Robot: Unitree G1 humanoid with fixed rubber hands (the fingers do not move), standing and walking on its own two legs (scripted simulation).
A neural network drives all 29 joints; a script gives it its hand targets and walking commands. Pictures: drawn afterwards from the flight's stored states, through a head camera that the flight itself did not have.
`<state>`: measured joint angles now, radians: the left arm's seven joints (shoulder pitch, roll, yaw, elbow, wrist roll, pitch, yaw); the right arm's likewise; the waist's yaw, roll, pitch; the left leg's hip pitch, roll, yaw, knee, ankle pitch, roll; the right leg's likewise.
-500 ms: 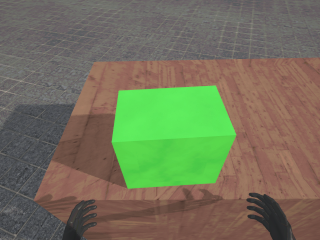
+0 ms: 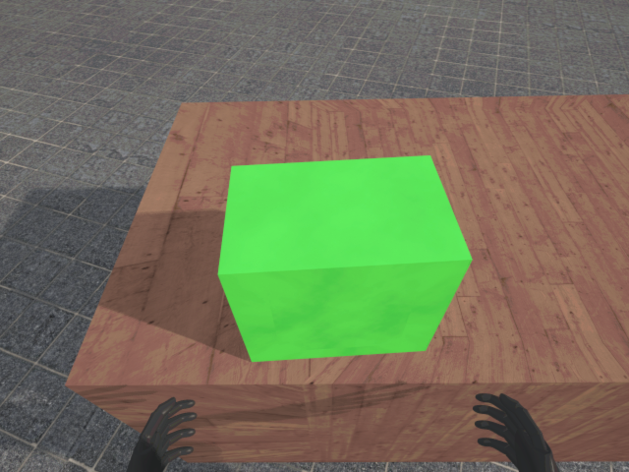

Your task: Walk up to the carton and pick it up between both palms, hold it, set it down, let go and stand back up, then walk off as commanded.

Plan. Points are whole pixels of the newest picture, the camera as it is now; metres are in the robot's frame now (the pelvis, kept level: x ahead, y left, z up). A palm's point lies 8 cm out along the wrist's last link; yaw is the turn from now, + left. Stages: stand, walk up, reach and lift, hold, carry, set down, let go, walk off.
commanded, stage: set down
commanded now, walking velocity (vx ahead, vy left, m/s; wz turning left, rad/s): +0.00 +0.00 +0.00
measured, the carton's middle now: (335, 265) +0.41 +0.00 +0.01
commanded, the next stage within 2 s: let go in 0.12 s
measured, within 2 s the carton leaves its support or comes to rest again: neither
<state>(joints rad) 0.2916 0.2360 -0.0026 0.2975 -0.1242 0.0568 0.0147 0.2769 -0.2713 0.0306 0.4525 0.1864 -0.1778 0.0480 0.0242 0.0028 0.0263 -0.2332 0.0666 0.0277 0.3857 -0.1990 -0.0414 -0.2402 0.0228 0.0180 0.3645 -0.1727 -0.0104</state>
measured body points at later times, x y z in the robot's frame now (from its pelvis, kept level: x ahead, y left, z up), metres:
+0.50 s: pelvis +0.00 +0.00 +0.00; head +0.05 +0.00 +0.45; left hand +0.17 +0.24 -0.08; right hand +0.17 -0.22 -0.09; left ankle +0.00 +0.14 -0.75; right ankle +0.01 -0.12 -0.75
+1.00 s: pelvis +0.00 +0.00 -0.01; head +0.02 +0.00 +0.44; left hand +0.16 +0.29 -0.08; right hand +0.14 -0.27 -0.10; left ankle +0.00 +0.14 -0.75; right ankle +0.01 -0.12 -0.75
